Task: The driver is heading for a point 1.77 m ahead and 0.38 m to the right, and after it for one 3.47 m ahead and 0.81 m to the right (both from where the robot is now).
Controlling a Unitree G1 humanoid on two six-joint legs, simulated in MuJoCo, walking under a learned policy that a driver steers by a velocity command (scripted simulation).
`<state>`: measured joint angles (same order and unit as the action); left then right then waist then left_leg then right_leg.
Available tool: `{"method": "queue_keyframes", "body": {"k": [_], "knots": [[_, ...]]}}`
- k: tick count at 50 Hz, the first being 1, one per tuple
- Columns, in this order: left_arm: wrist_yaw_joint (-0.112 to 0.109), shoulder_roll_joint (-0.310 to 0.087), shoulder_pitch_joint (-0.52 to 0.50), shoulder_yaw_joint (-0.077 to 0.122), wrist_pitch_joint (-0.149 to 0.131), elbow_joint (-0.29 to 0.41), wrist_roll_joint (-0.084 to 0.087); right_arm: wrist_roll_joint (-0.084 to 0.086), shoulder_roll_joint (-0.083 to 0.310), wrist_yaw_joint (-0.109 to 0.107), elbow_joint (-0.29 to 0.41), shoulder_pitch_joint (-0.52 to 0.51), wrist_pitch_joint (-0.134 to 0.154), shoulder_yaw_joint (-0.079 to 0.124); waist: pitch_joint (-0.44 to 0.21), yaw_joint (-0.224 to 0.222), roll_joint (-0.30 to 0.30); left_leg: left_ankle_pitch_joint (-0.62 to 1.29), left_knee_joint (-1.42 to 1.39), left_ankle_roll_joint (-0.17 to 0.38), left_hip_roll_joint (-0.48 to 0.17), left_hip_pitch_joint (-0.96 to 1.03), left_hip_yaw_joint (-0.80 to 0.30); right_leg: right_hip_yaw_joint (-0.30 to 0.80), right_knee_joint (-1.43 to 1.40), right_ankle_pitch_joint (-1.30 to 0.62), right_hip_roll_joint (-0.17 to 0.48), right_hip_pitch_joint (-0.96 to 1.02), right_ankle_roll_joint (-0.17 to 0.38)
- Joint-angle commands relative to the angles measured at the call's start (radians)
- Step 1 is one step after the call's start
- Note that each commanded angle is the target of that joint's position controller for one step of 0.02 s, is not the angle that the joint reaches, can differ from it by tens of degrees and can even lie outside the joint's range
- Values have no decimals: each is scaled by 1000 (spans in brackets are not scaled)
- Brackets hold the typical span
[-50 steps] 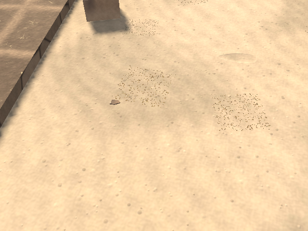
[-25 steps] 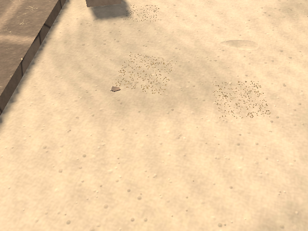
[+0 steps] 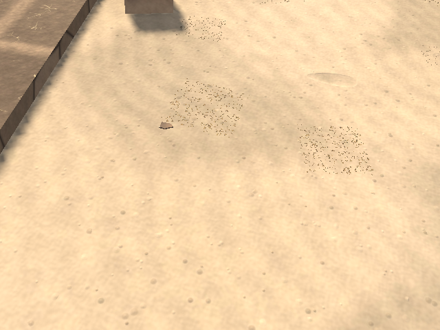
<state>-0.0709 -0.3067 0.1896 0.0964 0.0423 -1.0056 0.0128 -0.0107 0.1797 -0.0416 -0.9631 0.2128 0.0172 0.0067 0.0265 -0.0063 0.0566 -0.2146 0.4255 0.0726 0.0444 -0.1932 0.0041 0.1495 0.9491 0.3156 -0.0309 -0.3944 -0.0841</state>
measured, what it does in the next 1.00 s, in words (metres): walks ahead: right foot, then left foot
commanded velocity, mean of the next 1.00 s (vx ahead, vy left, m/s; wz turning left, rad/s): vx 0.31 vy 0.00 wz -0.06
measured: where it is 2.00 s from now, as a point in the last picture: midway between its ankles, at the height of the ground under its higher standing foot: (240, 240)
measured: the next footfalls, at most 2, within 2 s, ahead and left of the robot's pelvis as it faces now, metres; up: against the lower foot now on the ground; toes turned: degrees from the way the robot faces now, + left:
right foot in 0.14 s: +0.00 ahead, -0.15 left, +0.00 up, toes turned +3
left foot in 0.54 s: +0.15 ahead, +0.13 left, +0.00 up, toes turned +1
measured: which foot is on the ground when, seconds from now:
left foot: down 0.00-0.28, up 0.30-0.52, down 0.54-1.00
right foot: up 0.00-0.12, down 0.14-0.54, up 0.56-1.00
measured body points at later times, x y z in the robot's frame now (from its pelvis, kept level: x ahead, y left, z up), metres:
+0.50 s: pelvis +0.06 +0.01 -0.01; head +0.07 +0.02 +0.44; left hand -0.03 +0.27 -0.15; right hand +0.21 -0.25 -0.12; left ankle +0.10 +0.12 -0.73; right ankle -0.04 -0.15 -0.74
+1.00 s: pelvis +0.31 +0.02 -0.03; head +0.35 +0.01 +0.42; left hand +0.56 +0.21 -0.11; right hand +0.22 -0.25 -0.16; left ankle +0.11 +0.13 -0.74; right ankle +0.47 -0.09 -0.74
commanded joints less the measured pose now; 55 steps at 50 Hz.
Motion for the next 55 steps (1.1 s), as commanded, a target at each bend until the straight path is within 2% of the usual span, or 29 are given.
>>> {"method": "queue_keyframes", "body": {"k": [1,5,7,8,9,10,13,15,17,19,22,25,26,27,28,29,30,32,34,38,42,46,48,50,51,52,53,54,55], "knots": [[14,-31,-67,-8,-21,62,1,-2,174,-8,40,4,5,30,25,35,-204,-207,-210,71,-218,25,-274,-69,-195,51,64,5,-22],[22,-21,26,-17,-30,14,2,8,175,4,47,3,-4,38,64,20,-172,-233,-191,82,-210,-31,-294,-118,-456,36,61,120,25],[27,-12,118,-22,-28,-32,-16,17,165,13,25,52,-1,42,14,0,-126,-259,-185,44,-181,-76,-273,-123,-563,-114,64,268,64],[28,-6,162,-28,-25,-45,-23,12,154,20,27,49,4,43,-12,-3,-114,-337,-173,24,-155,-117,-249,-116,-514,-89,86,323,84],[28,-41,167,-20,-25,-55,-11,13,159,25,44,42,6,51,-11,19,-73,-400,-176,20,-102,-152,-200,-152,-432,54,60,302,112],[32,-25,174,-20,-33,-58,-5,17,171,18,66,-27,4,58,14,-16,-72,-463,-130,19,-74,-125,-145,-150,-444,195,45,184,139],[30,-25,180,-22,-81,-49,-6,37,141,14,96,-53,19,62,67,-16,34,-465,36,26,-51,-160,-98,-11,-571,361,122,95,195],[30,-82,308,-5,-106,-80,4,43,84,25,125,-114,47,55,98,-62,161,-277,288,-28,35,-358,49,279,-761,516,292,251,292],[27,-89,293,-1,-121,-58,0,49,114,34,149,-163,73,62,157,-71,149,-274,454,-10,-33,-525,-26,438,-820,398,400,301,347],[33,-69,264,-4,-131,-37,10,51,121,43,151,-152,88,63,133,-51,102,-255,405,0,-78,-572,-38,342,-788,246,372,379,306],[42,-74,229,-1,-115,-9,10,39,97,59,146,-164,94,57,83,-39,106,-121,203,-22,-29,-265,61,122,-763,93,259,222,239],[46,-89,215,-1,-111,7,12,51,127,52,86,15,71,78,30,50,76,3,132,-41,23,105,102,34,-668,37,209,11,209],[48,-81,191,-5,-119,17,9,56,155,41,69,100,64,93,1,105,58,-11,111,-26,9,220,79,0,-563,-60,186,-38,182],[53,-30,156,-20,-127,37,-1,51,228,27,48,241,65,116,-59,173,-94,-111,18,35,-148,379,-149,-98,-236,-99,111,-157,119],[49,80,195,-45,-157,82,6,30,357,36,18,384,67,139,-183,171,-410,-265,-173,213,-429,533,-691,-155,138,193,-1,-383,77],[51,-2,156,-25,-175,90,35,19,289,47,21,333,79,116,-110,141,-287,-375,-235,258,-461,460,-823,-55,314,238,44,-492,97],[58,-34,95,-19,-184,114,46,22,232,54,49,232,89,95,8,107,-210,-332,-229,225,-431,371,-689,-51,353,148,99,-554,136],[59,-21,90,-16,-179,101,17,13,178,67,91,92,93,72,44,43,-100,-116,-243,162,-329,204,-443,-65,262,-34,166,-451,153],[65,-3,107,-13,-161,97,7,8,150,63,80,91,84,61,37,11,-145,95,-267,129,-266,139,-286,-90,178,-114,185,-364,139],[75,20,-43,-25,-146,167,-10,14,181,37,47,164,74,62,53,21,-100,317,-285,133,-238,102,-154,-133,-57,-274,157,-366,95],[98,38,-215,-49,-143,225,4,16,209,22,30,201,80,65,75,65,-121,237,-337,107,-223,58,-44,-184,-317,-471,98,-231,102],[124,12,-300,-53,-140,281,13,22,204,24,1,241,72,68,97,65,-98,337,-286,85,-285,237,6,-160,-398,-401,78,-277,158],[136,-15,-278,-43,-141,293,12,15,227,22,14,221,60,75,45,35,-124,643,-175,63,-292,307,45,-199,-397,-304,32,-202,194],[137,-83,-76,-5,-137,249,13,3,246,15,33,200,40,77,-94,-73,-166,982,122,30,-267,309,93,-255,-392,-236,-49,66,240],[127,-140,90,23,-130,213,14,-4,247,9,54,195,37,72,-183,-146,-138,876,378,-6,-242,121,113,-158,-393,-253,-5,352,282],[118,-251,219,50,-124,207,1,-16,139,28,92,301,61,34,-357,-101,97,300,826,-80,-86,-326,104,367,-416,-85,280,787,475],[113,-189,237,30,-117,197,9,2,137,47,76,288,104,27,-456,-107,110,-314,984,-73,19,-496,-84,723,-631,61,377,881,524],[109,-142,177,16,-119,201,4,45,224,54,124,166,132,53,-286,-117,84,-261,1009,-46,-44,-611,-130,590,-667,88,338,775,455],[107,-118,90,8,-124,226,4,52,240,49,155,84,145,53,-171,-85,-2,-171,941,-30,-94,-597,-117,449,-687,12,299,596,417]]}}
